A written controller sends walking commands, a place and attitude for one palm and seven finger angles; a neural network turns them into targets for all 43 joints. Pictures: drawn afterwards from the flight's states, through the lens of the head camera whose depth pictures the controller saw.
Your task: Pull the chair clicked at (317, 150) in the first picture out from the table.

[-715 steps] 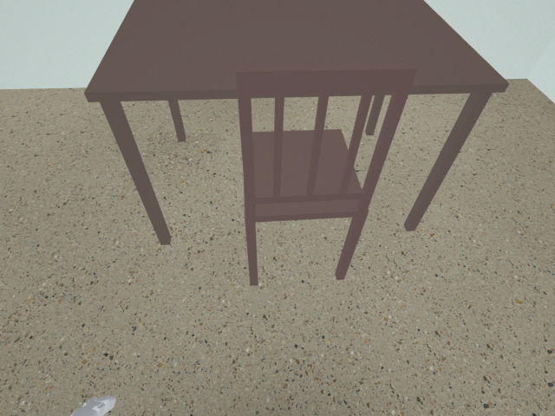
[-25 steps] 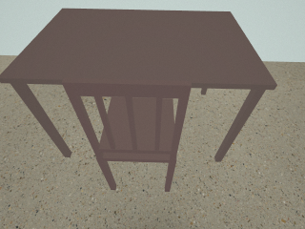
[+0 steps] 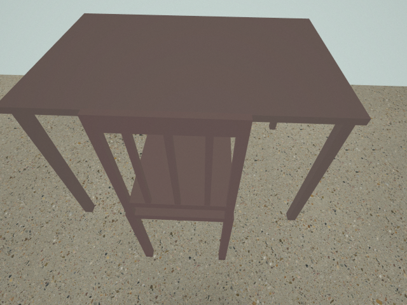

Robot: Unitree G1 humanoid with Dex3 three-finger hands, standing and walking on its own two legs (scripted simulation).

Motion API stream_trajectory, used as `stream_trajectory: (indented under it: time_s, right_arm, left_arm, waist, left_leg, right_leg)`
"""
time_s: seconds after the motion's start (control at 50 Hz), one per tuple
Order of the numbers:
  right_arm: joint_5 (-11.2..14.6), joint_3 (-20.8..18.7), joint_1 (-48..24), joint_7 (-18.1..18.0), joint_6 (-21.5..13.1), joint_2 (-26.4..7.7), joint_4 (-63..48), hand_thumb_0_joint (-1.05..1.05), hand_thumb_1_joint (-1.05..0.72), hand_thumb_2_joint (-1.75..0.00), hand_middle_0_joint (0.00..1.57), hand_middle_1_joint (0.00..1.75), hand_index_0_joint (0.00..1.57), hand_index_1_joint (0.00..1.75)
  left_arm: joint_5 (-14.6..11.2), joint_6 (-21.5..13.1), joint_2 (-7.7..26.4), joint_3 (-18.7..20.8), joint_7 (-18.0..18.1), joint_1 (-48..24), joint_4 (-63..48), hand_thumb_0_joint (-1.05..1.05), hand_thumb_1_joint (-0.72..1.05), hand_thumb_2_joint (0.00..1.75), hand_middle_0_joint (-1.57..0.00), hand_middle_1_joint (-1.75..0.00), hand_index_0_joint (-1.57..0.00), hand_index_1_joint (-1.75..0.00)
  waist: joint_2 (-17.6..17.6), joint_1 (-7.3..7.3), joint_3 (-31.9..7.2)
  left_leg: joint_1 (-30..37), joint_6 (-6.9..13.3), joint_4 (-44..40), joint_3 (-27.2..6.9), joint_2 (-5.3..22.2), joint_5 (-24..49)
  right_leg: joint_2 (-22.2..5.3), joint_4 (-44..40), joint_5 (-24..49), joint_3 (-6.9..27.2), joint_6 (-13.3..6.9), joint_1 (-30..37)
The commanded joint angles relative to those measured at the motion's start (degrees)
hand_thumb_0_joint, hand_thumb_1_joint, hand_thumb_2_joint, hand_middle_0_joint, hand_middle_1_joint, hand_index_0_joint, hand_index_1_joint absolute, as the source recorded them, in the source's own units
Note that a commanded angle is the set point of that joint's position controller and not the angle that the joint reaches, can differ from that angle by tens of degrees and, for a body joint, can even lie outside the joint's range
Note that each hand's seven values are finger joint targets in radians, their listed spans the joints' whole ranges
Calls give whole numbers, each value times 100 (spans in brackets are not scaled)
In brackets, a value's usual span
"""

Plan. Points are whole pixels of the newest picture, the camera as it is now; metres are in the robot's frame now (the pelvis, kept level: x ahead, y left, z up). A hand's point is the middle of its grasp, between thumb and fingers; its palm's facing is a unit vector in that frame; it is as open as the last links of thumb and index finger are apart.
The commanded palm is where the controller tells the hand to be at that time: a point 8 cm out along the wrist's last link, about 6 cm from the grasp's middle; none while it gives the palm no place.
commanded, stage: look again from close up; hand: left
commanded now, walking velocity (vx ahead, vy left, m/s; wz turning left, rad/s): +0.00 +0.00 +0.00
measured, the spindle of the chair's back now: (173, 173) +0.47 +0.11 -0.09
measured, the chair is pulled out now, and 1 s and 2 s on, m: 0.00 0.00 0.00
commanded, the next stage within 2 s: raise the hand toward the chair's back in 0.12 s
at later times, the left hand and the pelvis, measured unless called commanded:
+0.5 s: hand (127, 262) +0.20 +0.16 -0.02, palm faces +0.14 -0.99 +0.01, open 8.1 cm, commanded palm +0.10 +0.22 -0.07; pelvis -0.03 +0.00 -0.03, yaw +3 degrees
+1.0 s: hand (133, 298) +0.15 +0.15 -0.07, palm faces -0.14 -0.99 +0.00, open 12.4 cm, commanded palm +0.12 +0.23 -0.06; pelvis -0.07 +0.00 -0.11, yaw +3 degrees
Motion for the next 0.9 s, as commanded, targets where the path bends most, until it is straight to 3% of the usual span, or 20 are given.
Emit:
stream_trajectory:
  time_s: [0.0,0.18,0.2,0.22,0.24,0.28,0.3,0.32,0.38,0.42,0.46,0.48,0.52,0.58,0.66,0.68,0.7,0.78,0.84,0.88]
  right_arm:
    - [-22,-96,423,-21,-43,-526,-75,0,-90,-90,20,30,20,30]
    - [-12,-103,474,-20,-33,-479,-75,0,-90,-90,20,30,20,30]
    - [38,-178,-193,66,-47,-705,-476,0,-90,-90,20,30,20,30]
    - [265,-335,25,-223,-812,-1793,-2610,0,-90,-90,20,30,20,30]
    - [204,-165,-654,-369,-1234,-1230,-2353,0,-90,-90,20,30,20,30]
    - [313,-344,-274,-317,-1314,-1036,-1996,0,-90,-90,20,30,20,30]
    - [332,-313,-388,-300,-1398,-1281,-2415,0,-90,-90,20,30,20,30]
    - [297,-364,-506,-325,-1552,-1423,-2551,0,-90,-90,20,30,20,30]
    - [127,-479,-435,-238,-1673,-1465,-2893,0,-90,-90,20,30,20,30]
    - [54,-563,-638,-96,-1721,-1406,-3225,0,-90,-90,20,30,20,30]
    - [18,-639,-812,106,-1721,-1375,-3576,0,-90,-90,20,30,20,30]
    - [51,-708,-780,244,-1681,-1350,-3676,0,-90,-90,20,30,20,30]
    - [45,-751,-1002,393,-1548,-1331,-3962,0,-90,-90,20,30,20,30]
    - [53,-731,-1200,399,-1256,-1265,-4400,0,-90,-90,20,30,20,30]
    - [44,-654,-995,285,-1185,-1149,-4647,0,-90,-90,20,30,20,30]
    - [25,-622,-932,233,-1189,-1177,-4634,0,-90,-90,20,30,20,30]
    - [7,-601,-891,172,-1222,-1158,-4603,0,-90,-90,20,30,20,30]
    - [57,-451,-809,39,-1414,-1286,-4368,0,-90,-90,20,30,20,30]
    - [192,-421,-746,-58,-1377,-1382,-4400,0,-90,-90,20,30,20,30]
    - [322,-429,-883,-117,-1261,-1403,-4514,0,-90,-90,20,30,20,30]
  left_arm:
    - [-7,-87,515,68,23,423,-153,0,90,90,-20,-30,-20,-30]
    - [-4,-104,485,63,29,521,-133,0,90,90,-20,-30,-20,-30]
    - [92,-229,725,124,238,817,57,0,90,90,-20,-30,-20,-30]
    - [-1196,-1398,1857,533,55,-3294,-8372,0,88,89,-20,-30,-20,-30]
    - [-762,-1071,1400,490,253,-1476,-7049,0,85,88,-20,-29,-20,-29]
    - [-857,-328,-93,-178,449,469,-5016,0,81,86,-19,-29,-19,-29]
    - [-1109,-474,-134,-378,350,-336,-6322,0,78,85,-19,-28,-19,-28]
    - [-1157,-791,34,-271,251,-370,-6525,0,76,84,-19,-28,-19,-28]
    - [-1071,-1459,-94,-124,-74,-115,-5339,0,69,81,-18,-27,-18,-27]
    - [-1217,-2170,-176,209,-551,845,-4809,0,64,79,-17,-26,-17,-26]
    - [-1399,-2893,-1,581,-1166,1852,-4923,0,60,77,-17,-25,-17,-25]
    - [-1377,-3186,343,1004,-1477,2260,-4752,0,57,76,-17,-25,-17,-25]
    - [-1219,-3681,726,1209,-1888,2046,-5172,0,53,74,-16,-24,-16,-24]
    - [-1094,-3493,1058,1334,-1789,1377,-6179,0,46,71,-16,-23,-16,-23]
    - [-1304,-3606,830,1111,-1315,189,-7949,0,36,67,-15,-22,-15,-22]
    - [-1329,-3738,847,965,-1246,-322,-8498,0,34,66,-14,-21,-14,-21]
    - [-1318,-3860,788,843,-1219,-434,-8817,0,32,65,-14,-21,-14,-21]
    - [-1259,-3833,419,-11,-1650,-580,-8317,0,22,61,-13,-19,-13,-19]
    - [-1267,-3077,702,113,-2031,-8,-7253,0,15,58,-13,-18,-13,-18]
    - [-1258,-2380,1127,645,-2138,415,-6723,0,11,56,-12,-18,-12,-18]
  waist:
    - [9,11,220]
    - [-27,14,241]
    - [-357,243,609]
    - [551,-535,-2206]
    - [1483,-25,-2066]
    - [627,-197,-1056]
    - [175,-249,-552]
    - [-156,-294,-536]
    - [-1347,-452,157]
    - [-1889,11,-186]
    - [-1607,375,-893]
    - [-961,565,-1311]
    - [-220,561,-1744]
    - [535,596,-1843]
    - [937,157,-2192]
    - [696,-87,-2290]
    - [730,-132,-2494]
    - [362,-587,-2054]
    - [-90,-457,-1763]
    - [-356,-146,-1990]
  left_leg:
    - [-101,3,-297,-629,772,1156]
    - [-123,6,-288,-606,745,995]
    - [-954,-169,1000,-312,761,820]
    - [543,22,240,-483,98,1373]
    - [599,96,302,-256,201,2235]
    - [-278,-43,448,-511,318,1593]
    - [-547,-9,508,-658,337,1257]
    - [-568,32,746,-583,304,875]
    - [-1779,28,1530,-645,98,-105]
    - [-2712,-94,2056,-599,28,-423]
    - [-3188,-189,2505,-479,-72,-135]
    - [-3254,-268,2699,-427,-122,212]
    - [-3596,-275,3146,-301,-144,531]
    - [-3930,-175,3399,-197,-139,281]
    - [-3668,-59,3728,-484,32,-74]
    - [-3678,-18,3884,-578,92,-164]
    - [-3613,-1,3997,-630,121,-167]
    - [-3982,57,4233,-837,209,-729]
    - [-4547,42,4096,-857,160,-1445]
    - [-4645,35,3918,-783,111,-1486]
  right_leg:
    - [-785,-336,1479,750,-74,-116]
    - [-785,-426,1471,773,-76,-80]
    - [-1133,-242,3772,946,347,-195]
    - [-590,228,2569,703,157,324]
    - [-250,320,1749,533,-56,322]
    - [-309,237,963,48,91,-409]
    - [-293,332,826,3,106,-627]
    - [-283,327,541,-40,157,-997]
    - [-266,667,-632,-136,244,-2343]
    - [-284,1254,-1067,-76,218,-2593]
    - [-302,1927,-84,42,162,-2194]
    - [-350,2319,722,103,82,-1877]
    - [-388,2934,1515,169,39,-1967]
    - [-300,3233,826,290,-24,-2436]
    - [-165,3273,-91,246,-9,-3253]
    - [-124,3341,-216,248,41,-3502]
    - [-120,3336,-333,295,41,-3574]
    - [-96,3242,-1079,253,79,-4212]
    - [-139,2955,-1948,310,132,-4058]
    - [-176,2788,-2195,382,159,-3635]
